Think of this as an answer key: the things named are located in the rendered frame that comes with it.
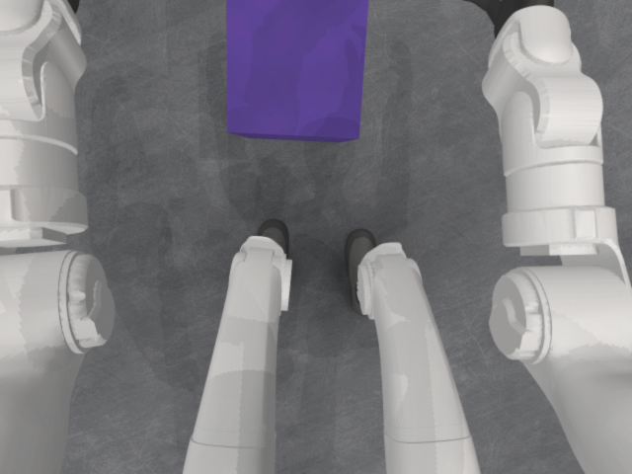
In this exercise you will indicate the right robot thigh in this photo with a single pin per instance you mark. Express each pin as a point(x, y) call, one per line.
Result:
point(425, 429)

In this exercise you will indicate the robot right hand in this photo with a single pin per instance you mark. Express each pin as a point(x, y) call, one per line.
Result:
point(500, 11)

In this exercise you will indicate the carton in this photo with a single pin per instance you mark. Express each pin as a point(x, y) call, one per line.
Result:
point(295, 68)

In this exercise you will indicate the robot left upper arm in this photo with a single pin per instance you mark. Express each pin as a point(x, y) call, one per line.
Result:
point(54, 307)

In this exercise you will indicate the left robot forearm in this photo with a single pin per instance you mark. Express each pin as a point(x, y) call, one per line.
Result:
point(41, 61)

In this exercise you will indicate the robot left shin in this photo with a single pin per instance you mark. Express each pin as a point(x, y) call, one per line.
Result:
point(255, 242)

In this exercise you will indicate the robot right upper arm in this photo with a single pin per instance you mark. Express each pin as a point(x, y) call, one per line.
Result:
point(571, 327)

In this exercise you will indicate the right robot forearm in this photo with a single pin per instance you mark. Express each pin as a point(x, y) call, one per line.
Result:
point(549, 116)

